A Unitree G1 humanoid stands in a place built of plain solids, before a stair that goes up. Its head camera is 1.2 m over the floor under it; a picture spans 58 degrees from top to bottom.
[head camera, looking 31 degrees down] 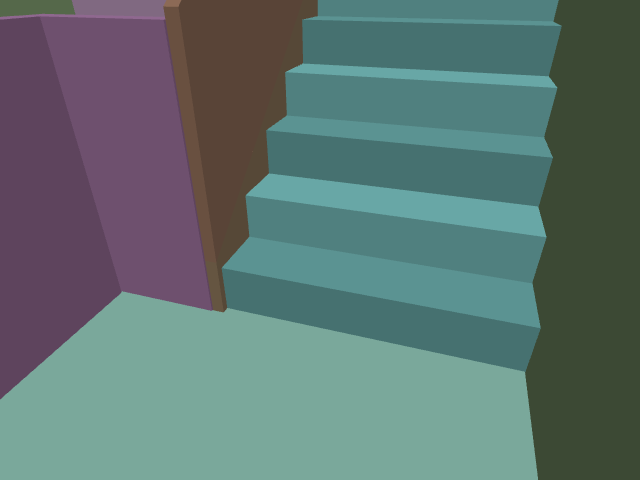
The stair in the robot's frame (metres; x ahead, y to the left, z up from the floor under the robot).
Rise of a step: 0.21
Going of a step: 0.26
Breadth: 1.19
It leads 17 degrees to the right of straight ahead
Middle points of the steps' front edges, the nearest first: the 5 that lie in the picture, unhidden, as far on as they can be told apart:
1.26 -0.17 0.21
1.50 -0.24 0.41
1.75 -0.32 0.62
2.00 -0.40 0.83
2.24 -0.47 1.03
